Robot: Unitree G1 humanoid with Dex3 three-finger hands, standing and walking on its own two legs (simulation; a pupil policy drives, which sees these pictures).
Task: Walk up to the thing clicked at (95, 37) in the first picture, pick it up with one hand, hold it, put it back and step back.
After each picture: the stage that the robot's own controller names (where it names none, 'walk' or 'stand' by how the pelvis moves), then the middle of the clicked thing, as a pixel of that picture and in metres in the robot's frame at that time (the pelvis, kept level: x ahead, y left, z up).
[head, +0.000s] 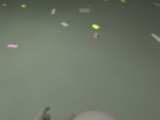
stand; (96, 35) +2.12 -0.11 -0.72
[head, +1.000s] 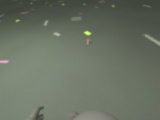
walk; (88, 41) +1.97 +0.21 -0.71
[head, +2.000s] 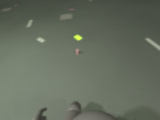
walk; (77, 51) +1.32 +0.38 -0.72
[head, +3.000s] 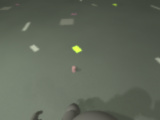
walk; (73, 69) +0.86 +0.34 -0.72
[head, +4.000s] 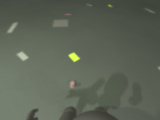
walk; (72, 84) +0.56 +0.21 -0.69
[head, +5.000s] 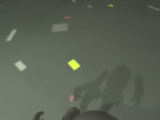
stand; (72, 97) +0.37 +0.22 -0.70
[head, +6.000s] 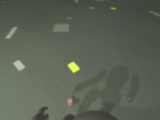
stand; (70, 102) +0.32 +0.20 -0.72
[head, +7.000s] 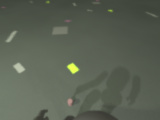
stand; (70, 102) +0.34 +0.22 -0.73
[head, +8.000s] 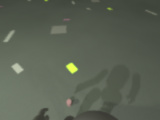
stand; (69, 102) +0.32 +0.23 -0.73
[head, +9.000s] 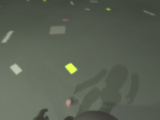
stand; (68, 103) +0.32 +0.23 -0.73
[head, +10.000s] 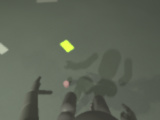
go down; (66, 84) +0.35 +0.22 -0.59
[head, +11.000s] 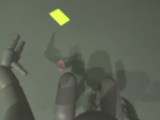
go down; (61, 65) +0.41 +0.24 -0.32
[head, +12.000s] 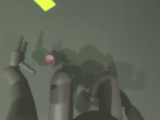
close in; (49, 60) +0.40 +0.26 -0.26
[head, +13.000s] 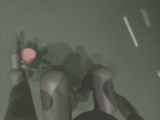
close; (27, 56) +0.40 +0.28 -0.22
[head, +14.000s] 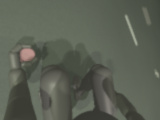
lift; (26, 56) +0.38 +0.28 -0.23
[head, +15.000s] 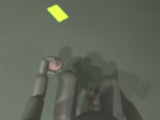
lift; (54, 66) +0.33 +0.25 -0.09
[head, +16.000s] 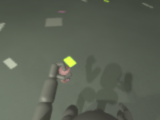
hold; (64, 74) +0.32 +0.17 +0.04
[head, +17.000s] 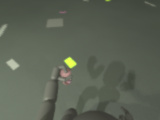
hold; (66, 76) +0.32 +0.17 +0.00
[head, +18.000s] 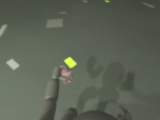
hold; (67, 76) +0.33 +0.17 +0.00
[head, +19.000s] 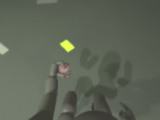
crouch; (64, 71) +0.36 +0.18 -0.06
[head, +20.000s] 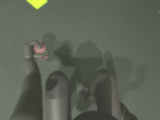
lower; (41, 52) +0.45 +0.26 -0.15
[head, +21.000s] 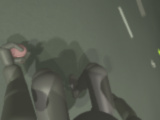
lower; (19, 54) +0.42 +0.27 -0.23
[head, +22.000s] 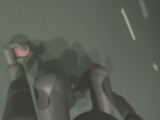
lower; (22, 53) +0.41 +0.27 -0.23
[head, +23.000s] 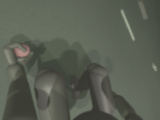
lower; (23, 54) +0.41 +0.27 -0.23
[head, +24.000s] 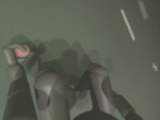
lower; (23, 54) +0.41 +0.27 -0.23
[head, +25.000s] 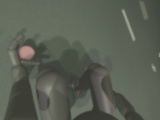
open; (26, 54) +0.40 +0.26 -0.23
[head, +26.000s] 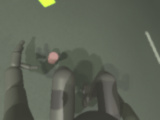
stand; (52, 58) +0.41 +0.23 -0.26
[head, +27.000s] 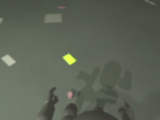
stand; (70, 95) +0.35 +0.18 -0.63
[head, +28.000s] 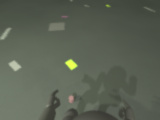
stand; (71, 99) +0.36 +0.19 -0.67
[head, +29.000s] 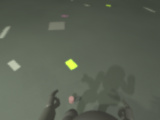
stand; (71, 99) +0.35 +0.18 -0.67
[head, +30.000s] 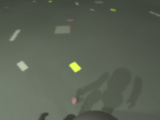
stand; (74, 100) +0.36 +0.17 -0.72
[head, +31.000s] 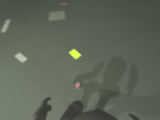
walk; (78, 85) +0.45 +0.15 -0.70
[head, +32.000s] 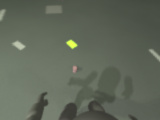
walk; (74, 69) +0.71 +0.18 -0.70
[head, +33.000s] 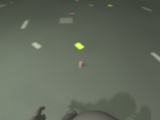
stand; (80, 64) +1.01 +0.19 -0.70
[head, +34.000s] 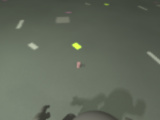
stand; (78, 65) +0.99 +0.19 -0.72
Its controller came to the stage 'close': yes
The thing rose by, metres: 0.71
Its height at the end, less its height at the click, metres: +0.00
